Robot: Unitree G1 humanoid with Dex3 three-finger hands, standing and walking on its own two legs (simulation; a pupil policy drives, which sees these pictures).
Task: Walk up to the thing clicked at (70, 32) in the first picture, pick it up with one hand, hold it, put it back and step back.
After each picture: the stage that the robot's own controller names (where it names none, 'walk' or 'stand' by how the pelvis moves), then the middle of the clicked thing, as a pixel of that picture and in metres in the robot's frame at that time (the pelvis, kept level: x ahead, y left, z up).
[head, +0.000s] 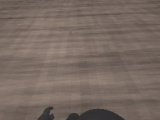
stand; (70, 32) +2.14 +0.65 -0.72
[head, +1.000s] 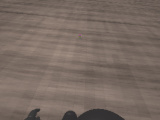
walk; (79, 36) +2.06 +0.29 -0.70
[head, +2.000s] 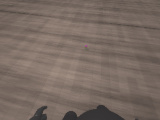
walk; (86, 47) +1.45 +0.10 -0.71
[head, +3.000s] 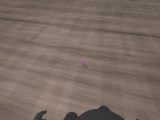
walk; (83, 64) +0.98 +0.11 -0.72
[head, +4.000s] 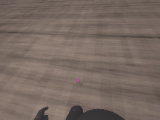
walk; (78, 82) +0.61 +0.24 -0.69
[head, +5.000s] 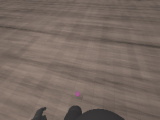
stand; (77, 95) +0.39 +0.16 -0.69
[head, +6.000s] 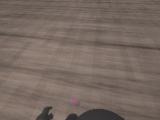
stand; (74, 102) +0.33 +0.18 -0.72
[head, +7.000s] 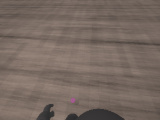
stand; (73, 101) +0.32 +0.20 -0.72
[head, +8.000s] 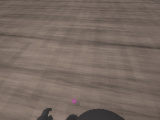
stand; (74, 102) +0.32 +0.19 -0.73
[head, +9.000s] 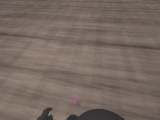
stand; (74, 102) +0.32 +0.18 -0.73
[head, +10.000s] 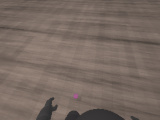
go down; (76, 97) +0.34 +0.17 -0.72
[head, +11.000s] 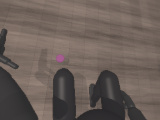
go down; (60, 59) +0.42 +0.21 -0.29
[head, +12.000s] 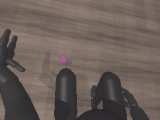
close in; (63, 60) +0.41 +0.22 -0.29
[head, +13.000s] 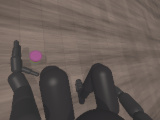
close in; (35, 58) +0.40 +0.26 -0.22
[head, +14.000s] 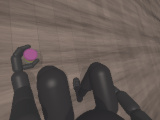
close; (30, 57) +0.40 +0.26 -0.22
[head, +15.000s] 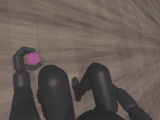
lift; (32, 60) +0.37 +0.25 -0.23
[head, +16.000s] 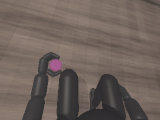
lift; (55, 66) +0.32 +0.26 -0.07
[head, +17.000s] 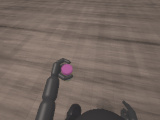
lift; (67, 73) +0.32 +0.17 +0.05
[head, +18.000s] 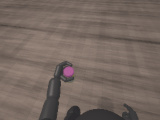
hold; (69, 75) +0.32 +0.16 +0.01
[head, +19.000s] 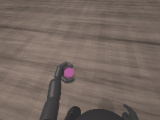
hold; (69, 76) +0.31 +0.16 +0.01
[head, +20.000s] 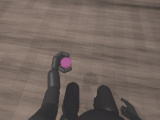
crouch; (66, 65) +0.38 +0.18 -0.06
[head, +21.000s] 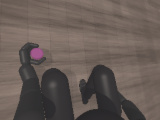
lower; (38, 56) +0.40 +0.26 -0.20
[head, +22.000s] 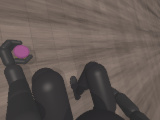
lower; (21, 54) +0.41 +0.28 -0.23
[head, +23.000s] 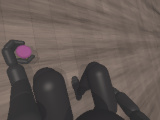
lower; (23, 54) +0.41 +0.28 -0.22
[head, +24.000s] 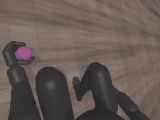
lower; (24, 55) +0.40 +0.28 -0.22
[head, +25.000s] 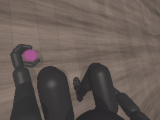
loosen; (30, 57) +0.39 +0.26 -0.22
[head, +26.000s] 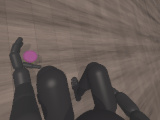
withdraw; (29, 58) +0.39 +0.25 -0.23
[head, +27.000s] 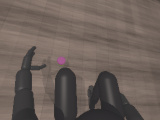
stand; (61, 62) +0.40 +0.22 -0.28
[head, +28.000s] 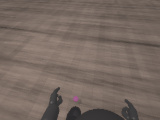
stand; (75, 99) +0.33 +0.14 -0.65
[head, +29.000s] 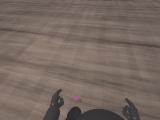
stand; (76, 98) +0.36 +0.16 -0.67
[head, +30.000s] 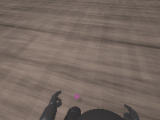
stand; (76, 97) +0.35 +0.15 -0.68
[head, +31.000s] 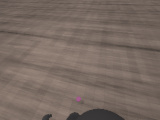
walk; (78, 100) +0.37 +0.15 -0.72
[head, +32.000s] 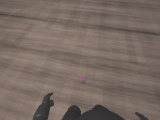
walk; (80, 80) +0.51 +0.10 -0.70
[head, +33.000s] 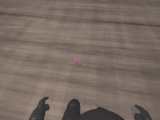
walk; (76, 63) +0.81 +0.22 -0.69
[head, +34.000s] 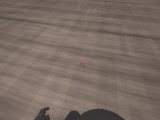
stand; (81, 63) +1.01 +0.17 -0.71
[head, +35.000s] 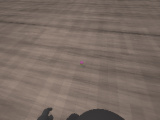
stand; (81, 64) +1.02 +0.18 -0.73
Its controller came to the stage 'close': yes
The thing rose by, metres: 0.72
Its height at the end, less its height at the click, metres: +0.00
